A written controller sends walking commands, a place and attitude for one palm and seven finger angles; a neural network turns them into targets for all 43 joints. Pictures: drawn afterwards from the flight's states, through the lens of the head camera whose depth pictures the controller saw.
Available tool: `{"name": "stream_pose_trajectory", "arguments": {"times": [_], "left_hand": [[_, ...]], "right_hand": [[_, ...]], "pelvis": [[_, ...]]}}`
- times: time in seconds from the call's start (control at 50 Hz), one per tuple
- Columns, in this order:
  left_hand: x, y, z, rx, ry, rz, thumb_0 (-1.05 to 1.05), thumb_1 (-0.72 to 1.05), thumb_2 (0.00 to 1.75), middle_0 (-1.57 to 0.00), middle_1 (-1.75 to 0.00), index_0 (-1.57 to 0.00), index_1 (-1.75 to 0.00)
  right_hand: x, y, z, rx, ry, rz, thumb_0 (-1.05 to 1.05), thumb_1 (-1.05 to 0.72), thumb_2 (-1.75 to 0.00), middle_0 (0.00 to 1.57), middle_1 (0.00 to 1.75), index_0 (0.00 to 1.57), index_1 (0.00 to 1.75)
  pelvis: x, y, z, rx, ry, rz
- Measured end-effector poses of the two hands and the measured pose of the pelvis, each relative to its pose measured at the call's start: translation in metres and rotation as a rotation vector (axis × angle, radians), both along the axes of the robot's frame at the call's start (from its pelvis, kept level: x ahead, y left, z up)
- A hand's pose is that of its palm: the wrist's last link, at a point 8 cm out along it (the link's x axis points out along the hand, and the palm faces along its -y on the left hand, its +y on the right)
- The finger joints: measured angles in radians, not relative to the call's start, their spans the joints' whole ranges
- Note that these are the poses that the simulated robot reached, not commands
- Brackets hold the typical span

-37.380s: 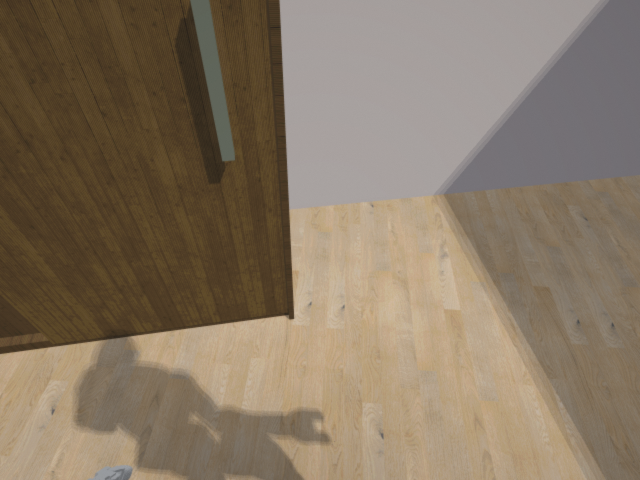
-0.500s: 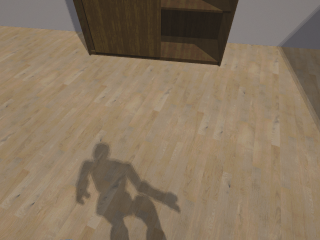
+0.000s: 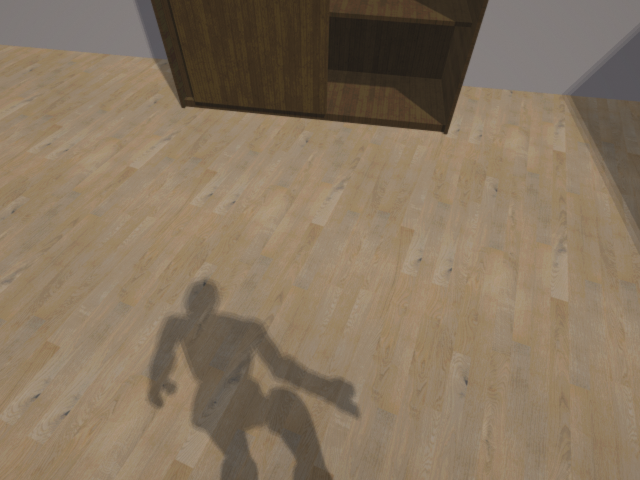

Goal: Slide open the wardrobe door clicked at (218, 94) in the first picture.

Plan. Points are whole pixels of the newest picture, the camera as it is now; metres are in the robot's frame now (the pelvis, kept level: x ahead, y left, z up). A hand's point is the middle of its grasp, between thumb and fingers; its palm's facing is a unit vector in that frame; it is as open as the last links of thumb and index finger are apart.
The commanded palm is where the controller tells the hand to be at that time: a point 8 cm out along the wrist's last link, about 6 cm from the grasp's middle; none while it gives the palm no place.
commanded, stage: look to check the result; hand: right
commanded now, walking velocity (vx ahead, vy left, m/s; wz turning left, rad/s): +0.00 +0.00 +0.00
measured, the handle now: out of the picture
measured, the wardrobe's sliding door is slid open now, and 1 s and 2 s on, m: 0.67 0.67 0.67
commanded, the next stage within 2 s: stand and wait in 1.64 s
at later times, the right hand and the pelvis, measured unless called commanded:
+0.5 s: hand out of the picture +0.08 -0.22 -0.16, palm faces -0.04 +0.95 -0.32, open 7.4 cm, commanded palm none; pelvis -0.01 +0.02 +0.00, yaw +1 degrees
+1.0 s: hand out of the picture +0.07 -0.21 -0.16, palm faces -0.05 +0.95 -0.32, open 7.4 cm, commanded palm none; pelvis -0.02 +0.03 +0.00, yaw +1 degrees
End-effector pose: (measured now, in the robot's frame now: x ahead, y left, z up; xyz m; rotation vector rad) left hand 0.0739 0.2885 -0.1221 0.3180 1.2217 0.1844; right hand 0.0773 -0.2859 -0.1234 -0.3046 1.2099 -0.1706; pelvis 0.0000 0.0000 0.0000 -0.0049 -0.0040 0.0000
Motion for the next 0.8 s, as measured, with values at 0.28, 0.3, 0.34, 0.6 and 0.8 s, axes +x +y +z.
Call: {"name": "stream_pose_trajectory", "arguments": {"times": [0.28,0.3,0.34,0.6,0.8], "left_hand": [[-0.004,0.015,-0.001,-0.003,-0.004,0.015,0.01,0.90,0.90,-0.21,-0.30,-0.20,-0.30],[-0.005,0.016,-0.001,-0.002,-0.006,0.015,0.01,0.90,0.90,-0.21,-0.30,-0.20,-0.30],[-0.006,0.019,-0.001,-0.002,-0.009,0.017,0.01,0.90,0.90,-0.21,-0.30,-0.20,-0.30],[-0.026,0.033,-0.001,0.003,0.007,0.033,0.01,0.90,0.90,-0.21,-0.30,-0.20,-0.30],[-0.044,0.037,-0.001,0.006,0.033,0.050,0.01,0.90,0.90,-0.21,-0.30,-0.20,-0.30]], "right_hand": [[-0.005,0.016,0.001,0.000,0.001,-0.004,0.00,-0.90,-0.89,0.21,0.30,0.20,0.30],[-0.005,0.017,0.001,0.000,-0.001,-0.003,0.00,-0.90,-0.89,0.21,0.30,0.20,0.30],[-0.005,0.019,0.002,0.000,-0.005,-0.001,0.00,-0.90,-0.89,0.21,0.30,0.20,0.30],[-0.009,0.028,0.004,-0.003,-0.010,0.013,0.00,-0.90,-0.89,0.21,0.30,0.20,0.30],[-0.013,0.030,0.004,-0.005,-0.008,0.019,0.00,-0.90,-0.89,0.21,0.30,0.20,0.30]], "pelvis": [[-0.001,0.015,0.000,-0.001,-0.010,0.007],[-0.002,0.016,0.000,-0.001,-0.011,0.008],[-0.003,0.018,0.000,-0.001,-0.013,0.009],[-0.013,0.028,0.001,0.000,-0.019,0.017],[-0.018,0.030,0.001,0.001,-0.022,0.020]]}}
